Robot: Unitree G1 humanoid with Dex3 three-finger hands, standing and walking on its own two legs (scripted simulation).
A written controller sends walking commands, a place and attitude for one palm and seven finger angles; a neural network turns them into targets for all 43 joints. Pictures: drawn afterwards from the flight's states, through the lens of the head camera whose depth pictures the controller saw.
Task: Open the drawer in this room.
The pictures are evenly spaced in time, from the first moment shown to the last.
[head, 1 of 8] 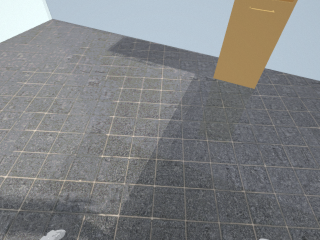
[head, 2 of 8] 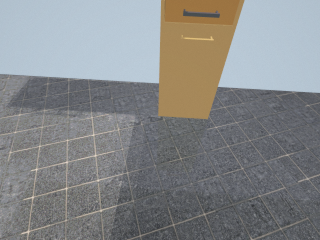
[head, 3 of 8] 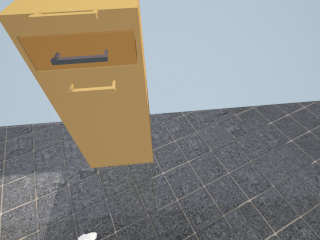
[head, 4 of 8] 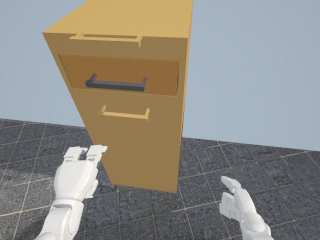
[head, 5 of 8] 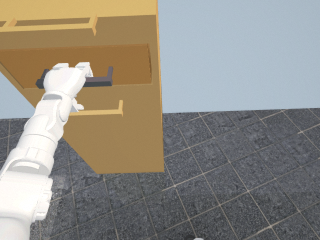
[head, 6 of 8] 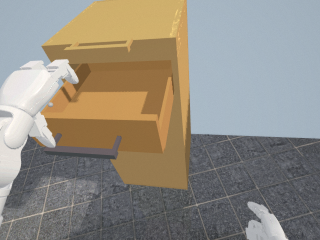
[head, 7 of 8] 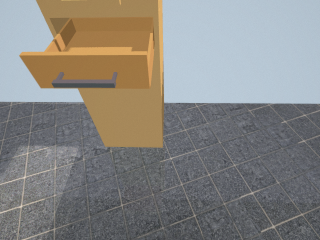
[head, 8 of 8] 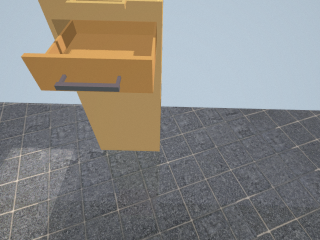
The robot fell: no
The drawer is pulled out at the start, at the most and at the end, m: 0.00 0.26 0.25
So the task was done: yes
